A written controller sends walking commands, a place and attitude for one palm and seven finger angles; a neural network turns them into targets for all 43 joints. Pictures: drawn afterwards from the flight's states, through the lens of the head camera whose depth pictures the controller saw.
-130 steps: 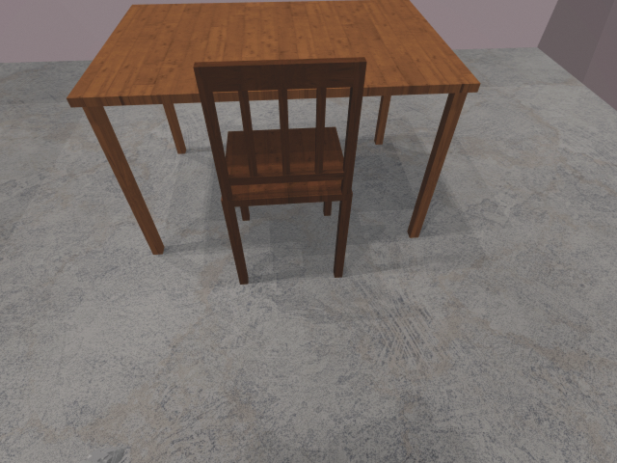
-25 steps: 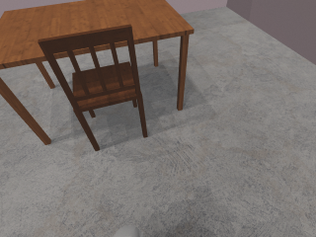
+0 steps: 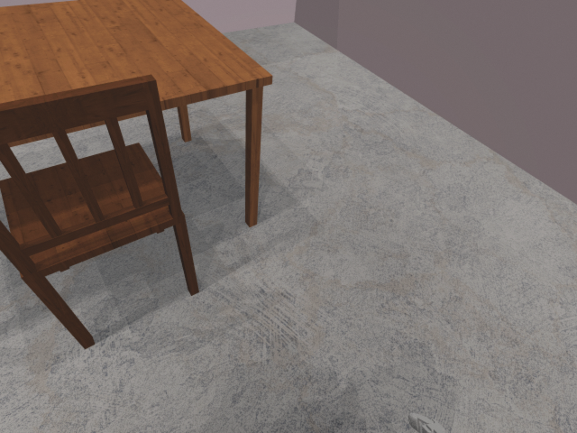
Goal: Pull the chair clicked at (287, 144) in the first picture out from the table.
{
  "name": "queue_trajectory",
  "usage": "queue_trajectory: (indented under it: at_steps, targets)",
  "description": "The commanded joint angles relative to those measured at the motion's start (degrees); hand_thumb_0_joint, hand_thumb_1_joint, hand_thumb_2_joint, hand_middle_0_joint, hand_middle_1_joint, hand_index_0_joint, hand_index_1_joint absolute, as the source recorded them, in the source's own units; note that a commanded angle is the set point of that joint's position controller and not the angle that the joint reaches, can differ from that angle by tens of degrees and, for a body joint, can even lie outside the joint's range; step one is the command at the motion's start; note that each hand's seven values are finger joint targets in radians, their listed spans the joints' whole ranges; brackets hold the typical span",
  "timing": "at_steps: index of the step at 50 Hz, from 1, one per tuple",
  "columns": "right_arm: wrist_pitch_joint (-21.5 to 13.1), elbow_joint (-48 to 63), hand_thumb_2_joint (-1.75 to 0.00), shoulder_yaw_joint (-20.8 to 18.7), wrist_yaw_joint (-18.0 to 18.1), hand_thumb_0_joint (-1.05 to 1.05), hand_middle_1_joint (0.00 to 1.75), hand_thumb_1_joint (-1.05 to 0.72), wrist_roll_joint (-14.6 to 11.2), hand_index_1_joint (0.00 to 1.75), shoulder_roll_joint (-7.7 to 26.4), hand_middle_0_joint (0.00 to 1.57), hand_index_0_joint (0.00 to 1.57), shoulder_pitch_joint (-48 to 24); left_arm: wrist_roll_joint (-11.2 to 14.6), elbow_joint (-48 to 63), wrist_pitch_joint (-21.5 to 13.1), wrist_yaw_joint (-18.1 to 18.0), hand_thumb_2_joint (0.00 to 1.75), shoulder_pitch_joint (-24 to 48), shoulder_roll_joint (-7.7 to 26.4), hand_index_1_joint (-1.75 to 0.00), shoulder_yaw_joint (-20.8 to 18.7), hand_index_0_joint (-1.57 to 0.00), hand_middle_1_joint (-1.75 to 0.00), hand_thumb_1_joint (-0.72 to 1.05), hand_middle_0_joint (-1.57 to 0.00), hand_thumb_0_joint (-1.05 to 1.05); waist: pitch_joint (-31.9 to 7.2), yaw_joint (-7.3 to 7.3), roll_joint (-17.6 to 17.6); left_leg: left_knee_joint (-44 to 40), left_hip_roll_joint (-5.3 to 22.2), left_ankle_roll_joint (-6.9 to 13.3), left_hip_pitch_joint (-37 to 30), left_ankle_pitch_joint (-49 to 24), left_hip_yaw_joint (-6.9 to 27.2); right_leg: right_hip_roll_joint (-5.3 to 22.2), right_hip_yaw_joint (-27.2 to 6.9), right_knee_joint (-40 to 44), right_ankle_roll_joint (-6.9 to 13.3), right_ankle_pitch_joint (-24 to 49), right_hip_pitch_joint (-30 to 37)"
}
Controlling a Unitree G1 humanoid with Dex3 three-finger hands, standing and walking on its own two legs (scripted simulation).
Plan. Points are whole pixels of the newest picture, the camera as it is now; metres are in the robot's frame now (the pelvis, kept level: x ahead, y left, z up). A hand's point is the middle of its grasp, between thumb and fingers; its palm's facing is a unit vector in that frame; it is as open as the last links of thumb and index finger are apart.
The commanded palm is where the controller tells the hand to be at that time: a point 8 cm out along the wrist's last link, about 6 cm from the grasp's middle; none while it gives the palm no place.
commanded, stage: walk to a spot facing it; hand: left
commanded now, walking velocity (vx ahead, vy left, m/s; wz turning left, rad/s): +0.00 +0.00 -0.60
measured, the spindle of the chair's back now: (81, 179) +0.57 +0.52 -0.09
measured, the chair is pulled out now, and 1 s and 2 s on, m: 0.00 0.00 0.00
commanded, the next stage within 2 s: none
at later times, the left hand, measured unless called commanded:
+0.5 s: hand (233, 347) +0.29 +0.12 -0.16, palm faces -0.36 -0.91 -0.22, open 7.4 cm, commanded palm none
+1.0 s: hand (185, 351) +0.27 +0.21 -0.18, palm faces -0.48 -0.85 -0.20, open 7.4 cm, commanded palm none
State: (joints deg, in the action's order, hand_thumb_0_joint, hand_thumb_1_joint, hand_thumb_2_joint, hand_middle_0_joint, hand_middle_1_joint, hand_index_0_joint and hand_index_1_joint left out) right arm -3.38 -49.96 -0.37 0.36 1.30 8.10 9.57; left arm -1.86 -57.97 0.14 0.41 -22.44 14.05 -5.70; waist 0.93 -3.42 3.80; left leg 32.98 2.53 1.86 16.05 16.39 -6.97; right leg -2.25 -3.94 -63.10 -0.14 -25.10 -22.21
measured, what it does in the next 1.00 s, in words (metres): walks ahead, turning right: right foot, then left foot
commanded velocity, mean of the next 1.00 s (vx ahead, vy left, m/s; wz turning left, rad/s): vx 0.00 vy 0.00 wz -0.60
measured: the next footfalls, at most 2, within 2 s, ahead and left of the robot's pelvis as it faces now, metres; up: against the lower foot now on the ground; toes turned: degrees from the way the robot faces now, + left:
right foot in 0.46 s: +0.13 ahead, -0.11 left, +0.00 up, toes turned -23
left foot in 0.90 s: +0.21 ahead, +0.11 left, +0.00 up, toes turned -29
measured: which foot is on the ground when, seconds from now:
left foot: down 0.00-0.46, up 0.48-0.88, down 0.90-1.00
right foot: up 0.00-0.44, down 0.46-0.90, up 0.92-1.00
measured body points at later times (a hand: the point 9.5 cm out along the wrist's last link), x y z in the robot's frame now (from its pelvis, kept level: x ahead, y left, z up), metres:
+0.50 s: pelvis +0.08 +0.00 -0.02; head +0.13 -0.03 +0.43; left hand +0.30 +0.17 -0.15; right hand -0.05 -0.21 -0.17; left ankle +0.02 +0.11 -0.69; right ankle +0.09 -0.10 -0.73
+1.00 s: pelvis +0.11 +0.05 +0.00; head +0.16 +0.07 +0.45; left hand +0.30 +0.25 -0.16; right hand +0.09 -0.22 -0.10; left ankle +0.18 +0.13 -0.73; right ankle +0.05 -0.07 -0.67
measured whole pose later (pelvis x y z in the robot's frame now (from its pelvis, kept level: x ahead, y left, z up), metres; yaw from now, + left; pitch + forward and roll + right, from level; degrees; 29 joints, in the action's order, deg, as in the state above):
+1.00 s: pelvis +0.11 +0.05 +0.00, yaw -35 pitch -1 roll -1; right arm 0.7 -48.5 -0.8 1.4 1.2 10.0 7.8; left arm -1.7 -52.5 4.1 0.7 -14.2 15.6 -5.8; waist 3.8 -3.0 4.2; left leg 31.7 3.1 1.4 14.6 16.5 -6.0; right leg -3.5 -4.1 -57.5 -2.9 -23.6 -28.7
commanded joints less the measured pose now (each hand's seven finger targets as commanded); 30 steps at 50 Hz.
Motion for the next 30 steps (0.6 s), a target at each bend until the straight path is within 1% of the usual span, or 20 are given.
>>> queue_trajectory:
  at_steps: [1,3,5,6,10,11,14,15,18,19,20,21,22,23,24,25,26,27,28,30]
  targets:
    - [-1.0,0.5,-0.90,-2.2,1.6,0.00,0.30,-0.90,-0.3,0.30,8.1,0.20,0.20,6.1,0.1,4.9,0.2,1.6,0.90,0.0,1.1,-0.30,-0.4,-0.20,-0.30,0.90,-0.20,0.00,2.6,1.06,-13.4,-17.5,15.7,4.6,-4.2,-27.4,8.8,5.7,2.8,-9.5,-1.6,6.9,-11.9]
    - [-1.2,-0.5,-0.90,-2.4,1.9,0.00,0.30,-0.90,-0.4,0.30,8.6,0.20,0.20,7.4,0.2,5.3,1.1,1.6,0.90,0.7,0.5,-0.30,-0.2,-0.20,-0.30,0.90,-0.20,0.00,1.0,0.71,-12.4,-16.4,15.2,4.8,-6.2,-33.5,4.2,5.8,3.3,-8.7,-2.1,8.9,-12.5]
    - [-1.0,-1.3,-0.90,-2.4,2.0,0.00,0.30,-0.90,-0.6,0.30,8.5,0.20,0.20,9.3,0.1,6.2,1.8,1.7,0.90,3.7,0.5,-0.30,0.1,-0.20,-0.30,0.90,-0.20,0.00,1.2,1.46,-10.2,-16.1,15.1,4.7,-7.4,-36.1,3.1,6.0,4.0,-6.9,-2.4,11.1,-13.7]
    - [-0.9,-1.4,-0.90,-2.6,2.1,0.00,0.30,-0.90,-0.4,0.30,8.5,0.20,0.20,9.5,0.0,6.7,2.1,1.6,0.90,4.4,0.0,-0.30,0.1,-0.20,-0.30,0.90,-0.20,0.00,1.3,1.19,-10.3,-15.8,15.4,4.8,-8.7,-37.5,2.1,6.1,4.2,-5.6,-2.6,12.4,-15.0]
    - [-0.2,-2.7,-0.90,-2.9,2.0,0.00,0.30,-0.90,-0.2,0.30,9.4,0.20,0.20,12.4,0.0,8.6,2.6,1.7,0.90,11.2,0.2,-0.30,0.7,-0.20,-0.30,0.90,-0.20,0.00,1.5,3.39,-9.8,-14.0,16.1,5.4,-12.6,-40.3,-0.1,6.5,6.4,2.3,-2.8,13.3,-15.2]
    - [0.0,-2.8,-0.90,-3.0,1.9,0.00,0.30,-0.90,-0.1,0.30,10.3,0.20,0.20,12.3,0.1,9.0,2.6,1.7,0.90,12.2,0.0,-0.30,0.9,-0.20,-0.30,0.90,-0.20,0.00,1.8,3.33,-10.4,-13.5,16.2,5.4,-13.4,-40.7,-1.4,6.4,7.0,4.6,-2.8,13.0,-15.0]
    - [0.8,-3.8,-0.90,-3.3,1.8,0.00,0.30,-0.90,0.3,0.30,11.1,0.20,0.20,14.1,0.2,10.3,2.5,1.7,0.90,16.9,0.1,-0.30,1.4,-0.20,-0.30,0.90,-0.20,0.00,2.4,5.35,-12.1,-11.6,16.6,5.1,-14.9,-41.5,-3.8,5.7,9.2,12.1,-2.1,10.3,-12.1]
    - [1.0,-4.0,-0.90,-3.4,1.7,0.00,0.30,-0.90,0.3,0.30,11.1,0.20,0.20,15.1,0.3,10.7,2.4,1.6,0.90,18.4,0.4,-0.30,1.4,-0.20,-0.30,0.90,-0.20,0.00,2.2,6.07,-11.7,-10.9,17.2,5.1,-15.2,-42.1,-3.3,5.5,9.5,13.7,-1.8,9.1,-11.0]
    - [1.6,-4.2,-0.90,-4.0,1.5,0.00,0.30,-0.90,0.4,0.30,12.5,0.20,0.20,15.2,0.3,11.8,1.8,1.4,0.90,19.8,0.6,-0.30,1.6,-0.20,-0.30,0.90,-0.20,0.00,1.2,6.18,-12.5,-7.6,18.7,4.7,-16.9,-45.6,-5.3,4.3,10.8,19.3,-0.5,6.0,-7.2]
    - [1.7,-4.1,-0.90,-4.2,1.4,0.00,0.30,-0.90,0.4,0.30,13.2,0.20,0.20,14.7,0.3,11.9,1.5,1.3,0.90,18.6,1.2,-0.30,1.4,-0.20,-0.30,0.90,-0.20,0.00,0.2,5.41,-13.2,-4.5,19.4,4.2,-17.3,-48.2,-6.0,3.7,11.0,21.9,0.2,4.8,-4.3]
    - [1.9,-4.0,-0.90,-4.4,1.2,0.00,0.30,-0.90,0.2,0.30,13.2,0.20,0.20,15.2,0.2,11.6,1.0,1.1,0.90,16.9,2.4,-0.30,1.2,-0.20,-0.30,0.90,-0.20,0.00,-1.8,4.54,-11.7,-0.1,18.8,3.1,-16.4,-51.0,-6.4,2.3,11.9,25.3,0.7,6.2,0.4]
    - [1.9,-3.3,-0.90,-4.5,1.0,0.00,0.30,-0.90,-0.2,0.30,13.7,0.20,0.20,14.1,0.2,10.4,0.2,0.9,0.90,11.5,3.9,-0.30,0.7,-0.20,-0.30,0.90,-0.20,0.00,-4.6,1.26,-10.0,8.7,18.2,0.7,-12.9,-47.9,-8.1,2.5,10.6,31.9,1.6,12.2,9.2]
    - [2.1,-2.0,-0.90,-4.3,0.4,0.00,0.30,-0.90,-1.0,0.30,12.4,0.20,0.20,14.1,-0.1,8.5,-0.7,0.4,0.90,5.3,8.4,-0.30,-0.3,-0.20,-0.30,0.90,-0.20,0.00,-10.8,-1.22,-1.5,23.1,15.1,-2.5,0.3,-32.0,-10.3,10.2,1.2,34.8,5.1,31.7,26.1]
    - [2.3,0.6,-0.90,-3.5,0.3,0.00,0.30,-0.90,-1.3,0.30,8.6,0.20,0.20,12.5,0.8,7.4,-0.9,-0.5,0.90,0.5,14.6,-0.30,-1.7,-0.20,-0.30,0.90,-0.20,0.00,-15.3,-2.19,10.5,41.1,4.0,-7.0,17.1,19.0,-8.2,26.9,-21.5,35.0,13.7,65.0,35.8]
    - [2.6,1.7,-0.90,-3.5,1.4,0.00,0.30,-0.90,-1.3,0.30,10.0,0.20,0.20,9.1,1.9,7.0,-0.4,-1.3,0.90,-0.3,14.9,-0.30,-1.9,-0.20,-0.30,0.90,-0.20,0.00,-16.8,-2.69,5.2,44.5,4.5,-5.9,18.4,21.7,2.9,27.1,-17.7,35.0,17.1,68.3,35.1]
    - [3.1,1.7,-0.90,-3.5,1.4,0.00,0.30,-0.90,-1.4,0.30,9.5,0.20,0.20,6.5,2.0,7.7,0.2,-1.8,0.90,3.3,12.0,-0.30,-1.5,-0.20,-0.30,0.90,-0.20,0.00,-11.4,-1.57,2.1,43.5,6.7,-5.6,18.3,16.5,4.4,23.5,-13.4,36.8,15.5,58.8,28.4]
    - [3.7,1.6,-0.90,-3.5,1.1,0.00,0.30,-0.90,-1.1,0.30,8.9,0.20,0.20,4.9,1.8,8.9,0.5,-1.9,0.90,7.2,11.0,-0.30,-1.1,-0.20,-0.30,0.90,-0.20,0.00,-6.7,-0.17,1.8,42.2,7.3,-6.1,17.9,13.6,4.9,20.9,-13.2,39.1,14.1,48.9,21.5]
    - [4.2,1.2,-0.90,-3.5,1.1,0.00,0.30,-0.90,-0.7,0.30,9.1,0.20,0.20,4.9,1.6,9.8,0.5,-2.0,0.90,10.5,9.5,-0.30,-0.5,-0.20,-0.30,0.90,-0.20,0.00,-3.5,1.72,0.8,40.1,7.1,-6.4,16.2,10.6,5.5,19.0,-10.7,41.5,12.4,43.8,15.1]
    - [4.8,0.5,-0.90,-3.6,1.1,0.00,0.30,-0.90,-0.4,0.30,8.6,0.20,0.20,6.0,1.4,10.3,0.3,-2.0,0.90,12.8,8.5,-0.30,-0.2,-0.20,-0.30,0.90,-0.20,0.00,-1.5,3.43,0.8,37.8,6.6,-6.7,14.2,8.7,5.6,17.5,-9.0,43.0,11.4,41.6,10.5]
    - [5.3,-0.5,-0.90,-3.6,1.1,0.00,0.30,-0.90,-0.2,0.30,7.9,0.20,0.20,8.3,0.9,10.8,0.0,-1.9,0.90,14.3,8.5,-0.30,-0.2,-0.20,-0.30,0.90,-0.20,0.00,-1.7,5.17,0.8,33.3,5.4,-7.1,11.7,7.1,5.3,15.4,-7.5,43.5,10.7,38.6,7.6]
